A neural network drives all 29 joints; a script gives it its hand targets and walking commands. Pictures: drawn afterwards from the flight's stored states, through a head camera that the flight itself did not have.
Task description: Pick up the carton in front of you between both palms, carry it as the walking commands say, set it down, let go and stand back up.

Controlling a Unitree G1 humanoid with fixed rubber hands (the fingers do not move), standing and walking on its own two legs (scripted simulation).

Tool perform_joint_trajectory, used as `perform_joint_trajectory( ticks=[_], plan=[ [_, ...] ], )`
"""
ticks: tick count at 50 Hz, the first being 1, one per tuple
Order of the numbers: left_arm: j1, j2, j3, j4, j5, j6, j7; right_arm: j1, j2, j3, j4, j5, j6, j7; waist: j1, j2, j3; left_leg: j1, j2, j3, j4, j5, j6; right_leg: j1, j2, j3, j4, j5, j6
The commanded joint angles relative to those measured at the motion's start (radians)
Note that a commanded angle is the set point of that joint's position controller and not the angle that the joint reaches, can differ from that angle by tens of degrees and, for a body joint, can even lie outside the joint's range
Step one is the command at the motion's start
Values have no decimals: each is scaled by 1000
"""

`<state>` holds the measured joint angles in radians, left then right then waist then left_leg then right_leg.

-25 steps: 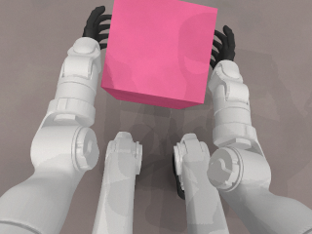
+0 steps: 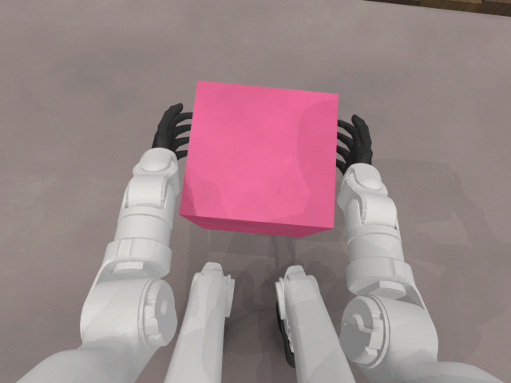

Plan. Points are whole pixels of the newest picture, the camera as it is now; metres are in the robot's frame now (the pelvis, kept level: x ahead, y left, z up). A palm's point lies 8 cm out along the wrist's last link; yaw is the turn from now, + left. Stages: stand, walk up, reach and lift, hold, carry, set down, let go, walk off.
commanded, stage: reach and lift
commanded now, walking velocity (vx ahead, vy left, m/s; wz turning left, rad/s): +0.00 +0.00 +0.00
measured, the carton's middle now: (258, 173) +0.44 +0.01 -0.12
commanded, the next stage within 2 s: hold in 1.90 s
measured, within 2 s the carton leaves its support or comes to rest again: neither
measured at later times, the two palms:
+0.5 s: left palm (133, 137) +0.40 +0.15 +0.11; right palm (420, 146) +0.40 -0.15 +0.12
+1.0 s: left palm (69, 109) +0.36 +0.15 +0.23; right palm out of the picture +0.37 -0.15 +0.24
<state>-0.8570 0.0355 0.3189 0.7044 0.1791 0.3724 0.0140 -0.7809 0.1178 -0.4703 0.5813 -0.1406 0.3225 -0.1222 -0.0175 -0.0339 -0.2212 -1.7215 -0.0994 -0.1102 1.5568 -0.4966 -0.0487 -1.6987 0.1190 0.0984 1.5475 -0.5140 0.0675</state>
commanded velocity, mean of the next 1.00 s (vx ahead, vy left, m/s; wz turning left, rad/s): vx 0.00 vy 0.00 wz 0.00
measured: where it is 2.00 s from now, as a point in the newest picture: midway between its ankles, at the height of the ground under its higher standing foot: (249, 341)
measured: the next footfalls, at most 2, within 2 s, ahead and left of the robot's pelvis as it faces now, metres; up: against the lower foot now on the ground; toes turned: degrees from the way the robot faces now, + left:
none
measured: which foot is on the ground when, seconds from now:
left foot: down 0.00-1.00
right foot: down 0.00-1.00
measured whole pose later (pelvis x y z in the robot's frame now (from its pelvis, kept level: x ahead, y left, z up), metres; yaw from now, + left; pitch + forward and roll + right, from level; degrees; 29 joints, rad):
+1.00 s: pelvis +0.08 -0.01 +0.21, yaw +1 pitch -1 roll +0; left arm -0.25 -0.15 0.24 0.40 0.27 0.61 0.02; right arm -0.28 0.16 -0.28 0.42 -0.27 0.57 -0.02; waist 0.00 -0.01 -0.08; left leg -0.20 -0.04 -0.14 0.45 -0.22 -0.02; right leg -0.19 0.05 0.15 0.46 -0.24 0.01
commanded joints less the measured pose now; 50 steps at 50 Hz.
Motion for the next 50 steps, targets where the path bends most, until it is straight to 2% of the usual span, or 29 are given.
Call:
perform_joint_trajectory(
  ticks=[1,12,26,33,41,44,50],
  plan=[
    [-560,-1122,-517,-39,-163,-44,-225,-611,1057,641,85,142,14,277,20,79,-842,665,-66,141,-244,236,20,476,74,-145,-225,204,-17],
    [-356,-1141,-510,-46,-127,-75,-216,-380,1066,628,120,88,-11,287,13,56,-663,880,-50,92,-462,278,32,702,51,-92,-453,242,-33],
    [-95,-1149,-590,-142,-120,-77,-212,-95,1061,713,64,70,-8,299,13,51,-463,1224,-25,37,-766,429,37,1096,11,-27,-764,413,-49],
    [28,-1149,-637,-212,-139,-21,-218,34,1051,760,-1,75,52,314,16,40,-342,1400,-11,26,-925,532,34,1306,-7,-11,-927,535,-47],
    [108,-1142,-702,-360,-173,109,-231,135,1055,811,-117,110,176,341,16,29,-191,1576,1,29,-1091,565,32,1507,-24,-9,-1088,590,-42],
    [131,-1126,-676,-379,-162,160,-230,153,1034,791,-134,101,225,348,20,27,-95,1596,2,33,-1141,516,34,1540,-27,-8,-1135,547,-45],
    [71,-1115,-573,-322,-118,208,-254,77,1017,692,-86,60,269,374,24,22,54,1573,10,47,-1179,322,42,1505,-35,-18,-1179,340,-58]
  ],
)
